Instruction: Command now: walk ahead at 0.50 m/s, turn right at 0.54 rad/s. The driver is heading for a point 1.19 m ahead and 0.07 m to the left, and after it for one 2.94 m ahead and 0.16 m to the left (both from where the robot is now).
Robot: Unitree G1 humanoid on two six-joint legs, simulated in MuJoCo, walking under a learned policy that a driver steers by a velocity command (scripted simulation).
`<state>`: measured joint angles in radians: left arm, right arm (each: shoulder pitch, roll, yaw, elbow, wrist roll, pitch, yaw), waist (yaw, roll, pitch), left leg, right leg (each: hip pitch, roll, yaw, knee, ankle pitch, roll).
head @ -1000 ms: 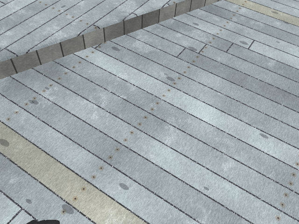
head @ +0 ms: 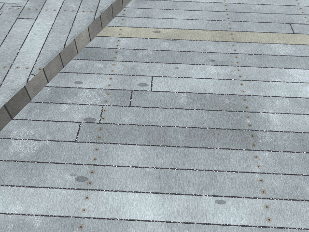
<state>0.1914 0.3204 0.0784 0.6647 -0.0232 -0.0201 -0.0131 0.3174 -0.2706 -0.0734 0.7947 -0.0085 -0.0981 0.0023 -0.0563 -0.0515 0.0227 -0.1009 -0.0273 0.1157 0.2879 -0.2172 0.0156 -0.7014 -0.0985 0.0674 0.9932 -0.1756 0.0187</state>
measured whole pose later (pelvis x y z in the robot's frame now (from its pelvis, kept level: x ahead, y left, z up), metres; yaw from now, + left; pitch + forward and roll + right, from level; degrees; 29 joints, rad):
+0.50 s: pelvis +0.27 -0.07 +0.00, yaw -7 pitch +2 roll -1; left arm 0.34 0.27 0.06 0.75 0.00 -0.07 -0.02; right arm 0.15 -0.31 -0.05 0.76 0.00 -0.07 0.01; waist 0.04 0.04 0.01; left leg -0.67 0.14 -0.03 0.92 -0.14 -0.03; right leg -0.14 0.07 -0.02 0.29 -0.18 -0.05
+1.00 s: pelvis +0.55 -0.03 +0.00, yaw -6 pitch +2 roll +1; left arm 0.19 0.29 0.05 0.74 -0.01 -0.06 0.00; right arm 0.33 -0.27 -0.04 0.84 0.00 -0.09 0.02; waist -0.05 -0.04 0.01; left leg -0.17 -0.06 0.05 0.30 -0.17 0.06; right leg -0.64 -0.11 0.04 0.94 -0.19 0.01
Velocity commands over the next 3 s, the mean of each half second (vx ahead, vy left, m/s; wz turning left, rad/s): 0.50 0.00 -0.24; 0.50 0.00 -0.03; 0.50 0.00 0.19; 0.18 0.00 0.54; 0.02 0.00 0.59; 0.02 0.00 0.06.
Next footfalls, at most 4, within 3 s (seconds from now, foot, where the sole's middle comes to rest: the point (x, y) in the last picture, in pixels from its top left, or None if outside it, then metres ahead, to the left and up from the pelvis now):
0.22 right None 0.28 -0.16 -0.78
0.74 left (139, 205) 0.59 0.05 -0.78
1.26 right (193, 153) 0.85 -0.22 -0.78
1.74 left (143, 118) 1.08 0.02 -0.78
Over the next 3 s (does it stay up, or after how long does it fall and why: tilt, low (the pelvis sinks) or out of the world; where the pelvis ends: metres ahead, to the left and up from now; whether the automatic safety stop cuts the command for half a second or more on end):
stays up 1.00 -0.08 -0.01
